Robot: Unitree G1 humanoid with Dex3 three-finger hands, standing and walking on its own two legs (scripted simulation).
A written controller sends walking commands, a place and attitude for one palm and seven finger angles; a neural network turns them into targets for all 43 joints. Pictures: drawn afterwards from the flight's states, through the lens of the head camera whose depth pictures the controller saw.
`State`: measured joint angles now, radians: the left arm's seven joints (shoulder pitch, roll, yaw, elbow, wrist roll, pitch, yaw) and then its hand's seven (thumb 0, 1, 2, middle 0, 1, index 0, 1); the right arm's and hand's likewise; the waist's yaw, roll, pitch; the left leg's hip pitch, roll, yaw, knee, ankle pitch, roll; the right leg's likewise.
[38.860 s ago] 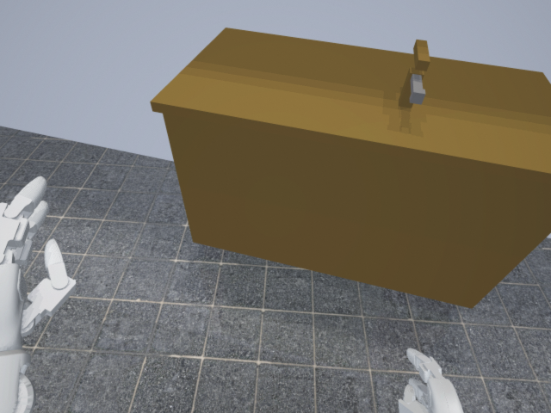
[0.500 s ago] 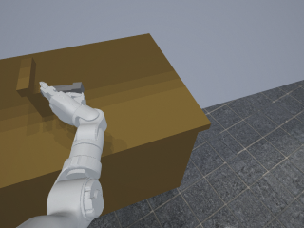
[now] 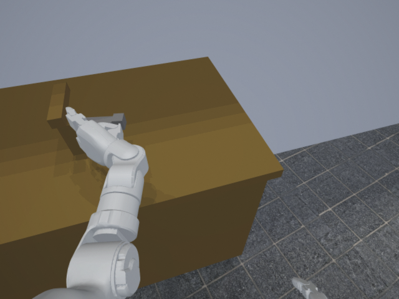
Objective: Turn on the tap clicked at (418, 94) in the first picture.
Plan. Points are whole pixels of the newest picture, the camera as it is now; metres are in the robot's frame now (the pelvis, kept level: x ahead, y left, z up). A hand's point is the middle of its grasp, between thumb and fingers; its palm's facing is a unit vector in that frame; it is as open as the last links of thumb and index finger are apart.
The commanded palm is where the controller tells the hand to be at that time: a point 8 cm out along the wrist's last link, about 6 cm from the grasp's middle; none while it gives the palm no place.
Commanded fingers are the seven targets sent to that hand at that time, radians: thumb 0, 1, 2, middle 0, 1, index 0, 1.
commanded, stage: lift the hand up off the lever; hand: left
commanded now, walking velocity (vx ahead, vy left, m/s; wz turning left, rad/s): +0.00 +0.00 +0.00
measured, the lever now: (119, 121) +0.48 +0.20 +0.10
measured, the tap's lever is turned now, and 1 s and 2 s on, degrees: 77 77 77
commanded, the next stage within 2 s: draw the hand back beside the body in 1.60 s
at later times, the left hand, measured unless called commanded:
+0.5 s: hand (116, 124) +0.43 +0.18 +0.14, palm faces +0.81 -0.59 -0.08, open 7.8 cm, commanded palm +0.37 +0.20 +0.15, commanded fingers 0.00 0.90 0.90 -0.15 -0.15 -0.15 -0.15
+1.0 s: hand (114, 117) +0.43 +0.18 +0.16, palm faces +0.79 -0.61 -0.07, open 7.8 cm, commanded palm +0.37 +0.20 +0.17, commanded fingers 0.00 0.90 0.90 -0.15 -0.15 -0.15 -0.15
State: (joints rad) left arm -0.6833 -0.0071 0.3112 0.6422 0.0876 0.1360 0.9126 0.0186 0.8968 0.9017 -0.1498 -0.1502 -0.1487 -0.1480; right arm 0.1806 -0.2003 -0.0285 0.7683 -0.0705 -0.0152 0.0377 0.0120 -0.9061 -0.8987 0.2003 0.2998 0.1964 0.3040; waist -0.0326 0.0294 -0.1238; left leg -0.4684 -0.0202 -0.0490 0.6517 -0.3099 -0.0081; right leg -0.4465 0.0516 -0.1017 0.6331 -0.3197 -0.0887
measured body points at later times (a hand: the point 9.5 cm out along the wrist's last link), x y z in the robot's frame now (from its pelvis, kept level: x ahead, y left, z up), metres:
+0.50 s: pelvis +0.00 -0.01 +0.00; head +0.01 -0.02 +0.45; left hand +0.38 +0.21 +0.15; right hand +0.12 -0.25 -0.12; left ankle +0.01 +0.13 -0.72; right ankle +0.00 -0.06 -0.72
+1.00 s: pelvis +0.00 +0.00 +0.01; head +0.00 -0.02 +0.46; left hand +0.38 +0.21 +0.17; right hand +0.16 -0.23 -0.11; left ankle +0.01 +0.13 -0.72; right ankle +0.00 -0.06 -0.72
